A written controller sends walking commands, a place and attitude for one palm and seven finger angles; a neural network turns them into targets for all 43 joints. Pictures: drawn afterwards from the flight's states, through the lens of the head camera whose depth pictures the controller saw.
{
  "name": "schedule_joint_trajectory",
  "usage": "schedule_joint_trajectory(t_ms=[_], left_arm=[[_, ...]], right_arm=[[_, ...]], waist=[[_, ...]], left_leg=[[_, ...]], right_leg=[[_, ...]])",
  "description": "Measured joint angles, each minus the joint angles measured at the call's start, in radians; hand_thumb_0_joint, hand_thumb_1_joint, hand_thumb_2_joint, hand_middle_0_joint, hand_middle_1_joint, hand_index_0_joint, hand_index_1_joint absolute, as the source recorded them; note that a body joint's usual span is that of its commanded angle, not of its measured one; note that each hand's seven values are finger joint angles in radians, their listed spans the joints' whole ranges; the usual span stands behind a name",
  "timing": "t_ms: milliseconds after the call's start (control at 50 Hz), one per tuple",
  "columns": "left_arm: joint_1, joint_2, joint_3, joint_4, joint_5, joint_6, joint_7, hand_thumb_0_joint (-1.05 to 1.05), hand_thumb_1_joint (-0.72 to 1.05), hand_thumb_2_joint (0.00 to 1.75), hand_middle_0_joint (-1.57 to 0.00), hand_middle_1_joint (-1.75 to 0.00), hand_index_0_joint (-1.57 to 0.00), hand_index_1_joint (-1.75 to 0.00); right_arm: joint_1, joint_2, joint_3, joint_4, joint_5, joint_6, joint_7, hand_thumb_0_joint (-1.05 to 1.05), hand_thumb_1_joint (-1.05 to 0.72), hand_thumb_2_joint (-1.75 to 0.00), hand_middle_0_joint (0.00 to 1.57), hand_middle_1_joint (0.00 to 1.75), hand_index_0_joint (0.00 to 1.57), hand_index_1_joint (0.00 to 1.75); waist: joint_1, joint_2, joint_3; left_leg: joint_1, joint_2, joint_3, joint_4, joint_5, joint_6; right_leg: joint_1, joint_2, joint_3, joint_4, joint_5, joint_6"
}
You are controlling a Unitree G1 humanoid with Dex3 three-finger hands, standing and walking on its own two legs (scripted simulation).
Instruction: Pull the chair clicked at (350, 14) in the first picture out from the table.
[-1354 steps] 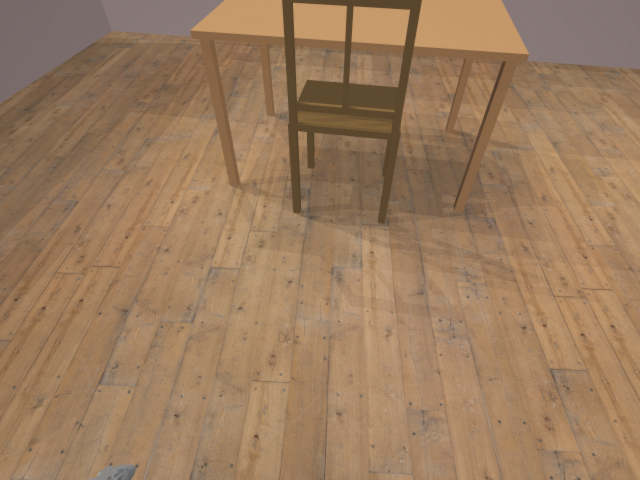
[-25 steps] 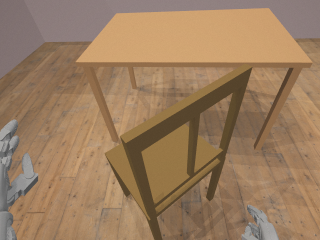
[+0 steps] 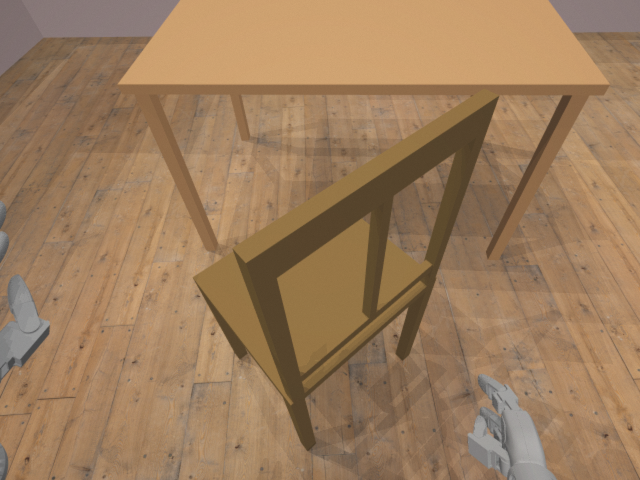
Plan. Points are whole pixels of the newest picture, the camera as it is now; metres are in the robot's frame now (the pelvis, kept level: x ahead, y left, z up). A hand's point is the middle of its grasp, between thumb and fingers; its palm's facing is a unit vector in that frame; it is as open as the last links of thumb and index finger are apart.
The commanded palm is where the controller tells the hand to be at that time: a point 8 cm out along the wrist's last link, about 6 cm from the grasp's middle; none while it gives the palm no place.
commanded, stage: step back with the hand held close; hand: left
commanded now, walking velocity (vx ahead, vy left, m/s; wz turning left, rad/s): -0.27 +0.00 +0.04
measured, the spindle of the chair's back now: (374, 265) +0.44 -0.04 -0.05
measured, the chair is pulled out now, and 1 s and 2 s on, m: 0.46 0.46 0.46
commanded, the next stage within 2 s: stop stepping back and stand still in 1.86 s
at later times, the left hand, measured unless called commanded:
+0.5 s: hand (7, 426) +0.13 +0.26 +0.15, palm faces +0.50 -0.74 -0.45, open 7.4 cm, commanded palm +0.07 +0.29 +0.18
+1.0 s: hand out of the picture +0.10 +0.27 +0.16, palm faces +0.53 -0.71 -0.46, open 7.4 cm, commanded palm +0.02 +0.30 +0.18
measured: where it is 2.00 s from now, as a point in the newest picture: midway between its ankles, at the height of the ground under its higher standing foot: outside the picture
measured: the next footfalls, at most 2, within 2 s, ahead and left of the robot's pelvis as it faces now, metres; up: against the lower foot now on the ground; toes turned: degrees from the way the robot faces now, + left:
right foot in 1.46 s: -0.03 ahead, -0.14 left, +0.00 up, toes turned +3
left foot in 1.76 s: -0.12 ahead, +0.12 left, +0.00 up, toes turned +5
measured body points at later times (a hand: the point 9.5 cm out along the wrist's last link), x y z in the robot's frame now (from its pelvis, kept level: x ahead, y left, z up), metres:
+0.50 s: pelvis -0.06 -0.01 -0.01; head -0.04 -0.01 +0.44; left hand +0.10 +0.30 +0.18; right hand +0.12 -0.24 -0.09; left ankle -0.06 +0.12 -0.74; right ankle +0.05 -0.14 -0.74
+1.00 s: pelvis -0.09 -0.01 -0.02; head -0.06 +0.01 +0.43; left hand +0.06 +0.30 +0.18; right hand +0.09 -0.23 -0.10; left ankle -0.06 +0.12 -0.74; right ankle +0.05 -0.14 -0.74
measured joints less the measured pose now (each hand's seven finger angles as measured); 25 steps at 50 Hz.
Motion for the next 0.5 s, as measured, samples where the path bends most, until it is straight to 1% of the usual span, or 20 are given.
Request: schedule_joint_trajectory(t_ms=[80, 120, 160, 220, 300, 420, 500], left_arm=[[0.077, 0.012, -0.024, -0.041, 0.01, -0.005, -0.006, 0.02, 0.89, 0.9, -0.2, -0.31, -0.21, -0.3], [0.113, 0.025, -0.026, -0.057, 0.012, -0.007, -0.007, 0.02, 0.89, 0.9, -0.21, -0.31, -0.21, -0.31], [0.136, 0.043, -0.017, -0.07, 0.013, -0.007, -0.003, 0.02, 0.89, 0.89, -0.21, -0.31, -0.22, -0.31], [0.144, 0.06, 0.004, -0.077, 0.011, -0.012, 0.008, 0.02, 0.89, 0.89, -0.21, -0.31, -0.22, -0.31], [0.122, 0.048, 0.019, -0.068, 0.013, -0.013, 0.026, 0.02, 0.89, 0.89, -0.21, -0.31, -0.22, -0.31], [0.081, -0.005, -0.009, -0.048, 0.025, -0.007, 0.042, 0.02, 0.89, 0.9, -0.21, -0.31, -0.22, -0.31], [0.055, -0.012, -0.026, -0.045, 0.034, -0.007, 0.044, 0.02, 0.89, 0.9, -0.21, -0.31, -0.21, -0.31]], right_arm=[[-0.001, 0.0, -0.014, -0.011, -0.002, 0.025, 0.002, 0.01, -0.9, -0.9, 0.2, 0.3, 0.2, 0.3], [0.007, 0.005, -0.021, -0.012, 0.001, 0.037, -0.002, 0.01, -0.9, -0.9, 0.2, 0.3, 0.2, 0.3], [0.017, 0.012, -0.026, -0.011, 0.004, 0.045, -0.008, 0.01, -0.9, -0.9, 0.2, 0.3, 0.2, 0.3], [0.036, 0.021, -0.028, -0.007, 0.007, 0.049, -0.017, 0.01, -0.9, -0.9, 0.2, 0.3, 0.2, 0.3], [0.053, 0.027, -0.023, -0.001, 0.006, 0.041, -0.024, 0.01, -0.9, -0.9, 0.2, 0.3, 0.2, 0.3], [0.067, 0.021, -0.009, -0.009, 0.001, 0.02, -0.023, 0.01, -0.9, -0.9, 0.2, 0.3, 0.2, 0.3], [0.071, 0.014, -0.003, -0.013, -0.005, 0.011, -0.019, 0.01, -0.9, -0.9, 0.2, 0.3, 0.2, 0.3]], waist=[[-0.029, -0.008, 0.003], [-0.037, -0.016, -0.003], [-0.039, -0.028, -0.008], [-0.033, -0.045, -0.018], [-0.019, -0.057, -0.032], [0.001, -0.054, -0.047], [0.003, -0.052, -0.045]], left_leg=[[-0.032, -0.013, 0.006, 0.006, 0.01, 0.007], [-0.045, -0.018, 0.006, 0.014, 0.012, 0.01], [-0.056, -0.021, 0.004, 0.025, 0.013, 0.01], [-0.071, -0.024, -0.001, 0.042, 0.015, 0.009], [-0.09, -0.023, -0.006, 0.066, 0.018, 0.007], [-0.132, -0.013, -0.009, 0.111, 0.02, 0.002], [-0.178, -0.003, -0.014, 0.146, -0.003, 0.009]], right_leg=[[-0.03, -0.012, 0.009, 0.0, 0.015, 0.008], [-0.043, -0.017, 0.011, 0.007, 0.017, 0.01], [-0.052, -0.021, 0.009, 0.016, 0.018, 0.01], [-0.063, -0.025, 0.006, 0.03, 0.02, 0.008], [-0.073, -0.026, 0.002, 0.04, 0.029, 0.003], [-0.1, -0.017, -0.001, 0.052, 0.047, -0.007], [-0.124, -0.005, -0.005, 0.041, 0.053, -0.016]])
